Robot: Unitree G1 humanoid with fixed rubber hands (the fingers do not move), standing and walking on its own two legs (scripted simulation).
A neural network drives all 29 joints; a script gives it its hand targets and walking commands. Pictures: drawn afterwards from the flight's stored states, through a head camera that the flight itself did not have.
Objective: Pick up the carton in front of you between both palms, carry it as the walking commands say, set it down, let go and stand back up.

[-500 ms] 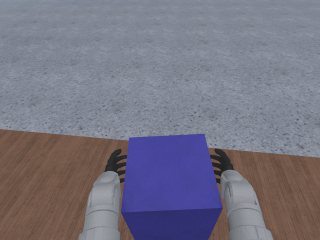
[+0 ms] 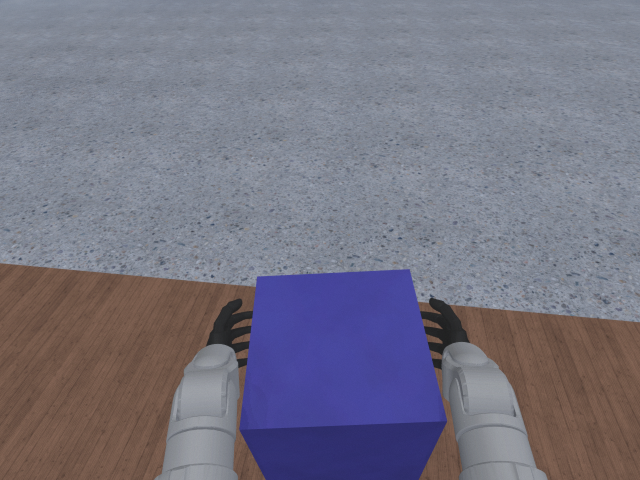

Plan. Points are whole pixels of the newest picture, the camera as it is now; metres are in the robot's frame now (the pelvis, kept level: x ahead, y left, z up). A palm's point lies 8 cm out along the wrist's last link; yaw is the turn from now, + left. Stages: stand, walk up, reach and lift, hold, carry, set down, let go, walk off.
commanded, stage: reach and lift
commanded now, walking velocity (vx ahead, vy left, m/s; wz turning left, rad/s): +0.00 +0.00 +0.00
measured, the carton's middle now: (338, 383) +0.29 +0.00 -0.04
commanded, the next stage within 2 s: hold in 0.24 s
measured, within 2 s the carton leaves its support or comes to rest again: neither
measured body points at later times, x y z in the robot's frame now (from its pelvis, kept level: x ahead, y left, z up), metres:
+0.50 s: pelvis +0.00 +0.00 +0.00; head -0.06 +0.00 +0.45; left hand +0.30 +0.15 +0.05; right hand +0.29 -0.15 +0.04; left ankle +0.01 +0.13 -0.74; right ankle +0.01 -0.13 -0.74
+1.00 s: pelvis -0.01 +0.00 +0.00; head -0.06 +0.00 +0.45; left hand +0.30 +0.15 +0.05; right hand +0.30 -0.15 +0.04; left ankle +0.01 +0.13 -0.74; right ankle +0.01 -0.13 -0.74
